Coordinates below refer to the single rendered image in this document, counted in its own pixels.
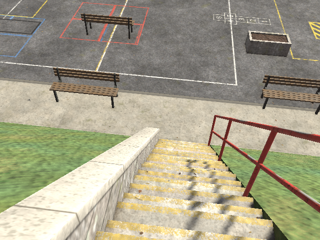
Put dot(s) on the stairs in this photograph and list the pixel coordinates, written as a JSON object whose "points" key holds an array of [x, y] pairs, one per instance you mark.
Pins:
{"points": [[182, 192]]}

